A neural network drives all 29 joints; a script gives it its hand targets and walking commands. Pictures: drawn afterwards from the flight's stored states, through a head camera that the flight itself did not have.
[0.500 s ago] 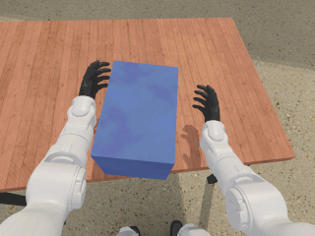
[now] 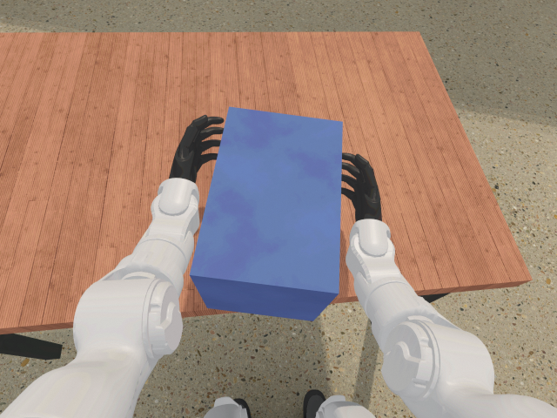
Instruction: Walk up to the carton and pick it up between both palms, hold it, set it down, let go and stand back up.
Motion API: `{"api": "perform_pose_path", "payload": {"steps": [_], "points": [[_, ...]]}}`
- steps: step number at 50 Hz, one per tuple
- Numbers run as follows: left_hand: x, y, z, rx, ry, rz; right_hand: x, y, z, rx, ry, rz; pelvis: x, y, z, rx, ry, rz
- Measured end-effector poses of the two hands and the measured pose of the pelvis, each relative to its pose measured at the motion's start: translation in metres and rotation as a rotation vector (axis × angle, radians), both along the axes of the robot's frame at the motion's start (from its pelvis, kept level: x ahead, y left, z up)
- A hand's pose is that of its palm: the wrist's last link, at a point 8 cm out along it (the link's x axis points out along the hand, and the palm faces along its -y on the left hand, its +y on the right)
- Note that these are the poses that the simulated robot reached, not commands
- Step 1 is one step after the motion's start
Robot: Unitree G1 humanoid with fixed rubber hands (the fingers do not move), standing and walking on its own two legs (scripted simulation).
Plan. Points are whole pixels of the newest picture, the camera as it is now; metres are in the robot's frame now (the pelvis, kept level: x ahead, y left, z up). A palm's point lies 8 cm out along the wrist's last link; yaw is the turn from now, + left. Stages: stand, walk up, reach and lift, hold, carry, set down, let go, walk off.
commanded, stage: reach and lift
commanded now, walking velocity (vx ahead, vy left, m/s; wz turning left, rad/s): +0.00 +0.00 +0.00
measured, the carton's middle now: (272, 218) +0.40 +0.00 -0.01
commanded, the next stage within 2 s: none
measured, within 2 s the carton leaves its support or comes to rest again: leaves its support in 1.32 s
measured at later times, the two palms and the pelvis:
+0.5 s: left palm (188, 172) +0.46 +0.12 +0.03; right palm (363, 211) +0.39 -0.13 +0.01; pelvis +0.00 +0.01 +0.00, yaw +0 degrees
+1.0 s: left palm (189, 174) +0.46 +0.12 +0.02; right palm (361, 211) +0.39 -0.13 +0.01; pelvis +0.00 +0.01 +0.00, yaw +0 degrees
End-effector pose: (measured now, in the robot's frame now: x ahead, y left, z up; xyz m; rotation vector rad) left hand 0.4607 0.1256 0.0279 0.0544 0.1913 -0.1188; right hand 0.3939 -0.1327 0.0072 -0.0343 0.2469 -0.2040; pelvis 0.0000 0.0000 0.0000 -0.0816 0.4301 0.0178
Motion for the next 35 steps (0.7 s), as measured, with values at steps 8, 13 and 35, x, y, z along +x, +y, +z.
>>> {"api": "perform_pose_path", "payload": {"steps": [8,13,35], "points": [[-0.0009,-0.0006,-0.0011,-0.011,-0.007,0.011,-0.0009,0.0017,-0.0005,0.009,-0.002,-0.022,0.0004,0.0042,-0.0005,-0.005,-0.004,0.001],[-0.0014,-0.0008,-0.0017,-0.015,-0.010,0.017,-0.0011,0.0022,-0.0007,0.011,-0.003,-0.028,0.0004,0.0058,-0.0006,-0.008,-0.005,0.001],[-0.0027,-0.0013,-0.0029,-0.024,-0.015,0.030,-0.0016,0.0035,-0.0007,0.006,-0.003,-0.041,0.0003,0.0083,-0.0010,-0.011,-0.009,0.001]]}}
